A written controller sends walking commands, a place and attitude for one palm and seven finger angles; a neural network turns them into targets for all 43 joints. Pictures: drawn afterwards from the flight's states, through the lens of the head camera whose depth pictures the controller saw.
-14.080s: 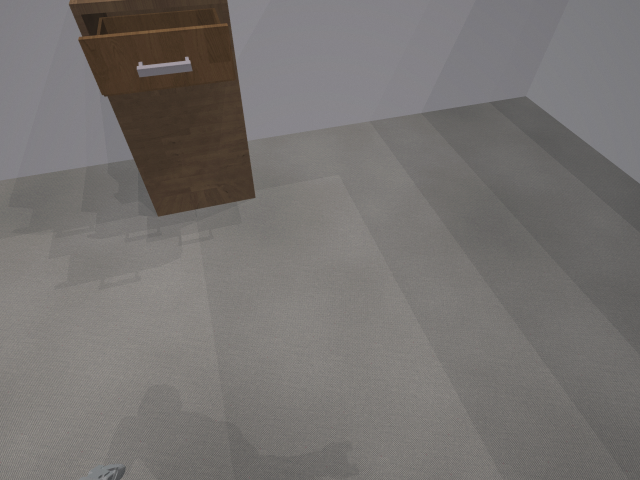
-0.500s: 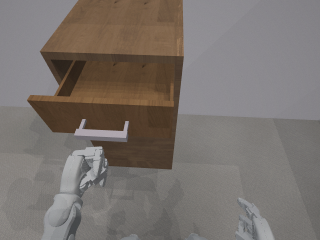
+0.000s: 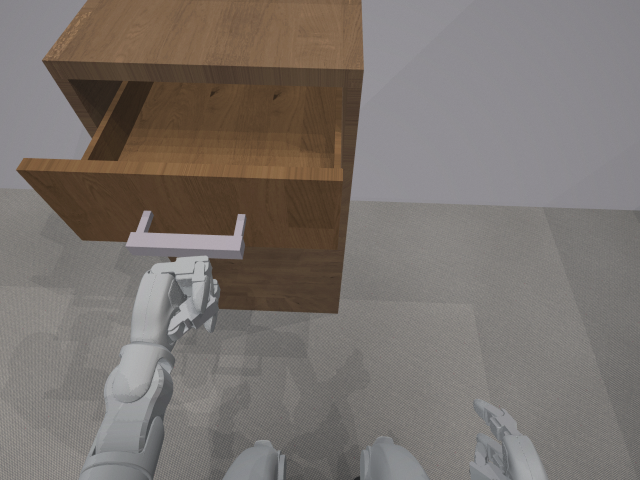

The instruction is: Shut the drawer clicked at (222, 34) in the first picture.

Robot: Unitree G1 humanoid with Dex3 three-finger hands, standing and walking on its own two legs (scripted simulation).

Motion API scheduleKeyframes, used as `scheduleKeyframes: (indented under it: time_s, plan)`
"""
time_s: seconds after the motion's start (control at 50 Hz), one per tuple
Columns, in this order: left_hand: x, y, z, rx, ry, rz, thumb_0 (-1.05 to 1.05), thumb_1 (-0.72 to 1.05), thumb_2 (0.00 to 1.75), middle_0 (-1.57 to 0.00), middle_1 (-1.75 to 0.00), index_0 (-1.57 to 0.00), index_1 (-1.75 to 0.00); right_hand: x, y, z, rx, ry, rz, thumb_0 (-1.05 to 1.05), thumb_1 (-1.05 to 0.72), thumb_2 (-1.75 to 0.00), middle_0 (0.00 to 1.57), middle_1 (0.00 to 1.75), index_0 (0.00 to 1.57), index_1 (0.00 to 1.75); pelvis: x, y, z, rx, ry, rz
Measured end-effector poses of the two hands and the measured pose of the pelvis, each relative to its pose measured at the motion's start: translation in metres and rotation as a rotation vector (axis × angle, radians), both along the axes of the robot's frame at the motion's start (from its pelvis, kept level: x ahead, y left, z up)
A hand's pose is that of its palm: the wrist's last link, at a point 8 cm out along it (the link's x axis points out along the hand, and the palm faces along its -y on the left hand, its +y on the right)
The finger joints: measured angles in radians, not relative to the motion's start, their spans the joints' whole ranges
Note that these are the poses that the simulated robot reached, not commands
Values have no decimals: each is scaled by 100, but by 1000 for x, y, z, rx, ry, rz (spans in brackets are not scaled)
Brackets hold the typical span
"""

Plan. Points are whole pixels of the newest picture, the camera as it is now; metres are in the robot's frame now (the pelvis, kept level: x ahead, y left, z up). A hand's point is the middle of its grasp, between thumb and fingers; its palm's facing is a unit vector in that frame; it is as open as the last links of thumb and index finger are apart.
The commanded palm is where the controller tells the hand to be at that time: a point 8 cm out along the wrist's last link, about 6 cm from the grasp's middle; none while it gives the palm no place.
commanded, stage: bring the fist close to the handle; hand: left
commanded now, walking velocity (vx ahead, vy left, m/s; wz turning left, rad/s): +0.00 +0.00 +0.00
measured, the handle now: (190, 232) +0.41 +0.18 +0.04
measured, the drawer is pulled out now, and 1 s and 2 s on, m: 0.17 0.15 0.02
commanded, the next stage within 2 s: push the drawer shut in 0.26 s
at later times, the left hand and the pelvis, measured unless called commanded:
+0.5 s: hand (210, 301) +0.32 +0.14 +0.04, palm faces -0.05 -1.00 -0.04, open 3.3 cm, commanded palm +0.31 +0.20 +0.05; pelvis +0.00 +0.00 +0.00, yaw +0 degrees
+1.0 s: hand (210, 278) +0.35 +0.15 +0.03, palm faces -0.04 -1.00 -0.06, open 2.7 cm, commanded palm +0.37 +0.19 +0.05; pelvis -0.02 +0.00 -0.01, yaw +1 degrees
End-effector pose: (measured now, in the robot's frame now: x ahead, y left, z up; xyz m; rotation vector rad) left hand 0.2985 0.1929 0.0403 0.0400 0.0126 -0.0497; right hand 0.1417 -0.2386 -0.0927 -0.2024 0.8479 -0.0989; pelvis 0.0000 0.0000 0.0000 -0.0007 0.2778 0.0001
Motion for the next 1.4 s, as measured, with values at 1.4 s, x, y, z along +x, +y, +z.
scheduleKeyframes:
  time_s: [1.4]
  plan:
    - [95,5,-1,21,-8,16,-2,80,101,-140,-160,-140,-160,-109,-10,-25,-66,260,-77,1,-91,-90,20,30,20,30,-36,8,-12,-16,42,15]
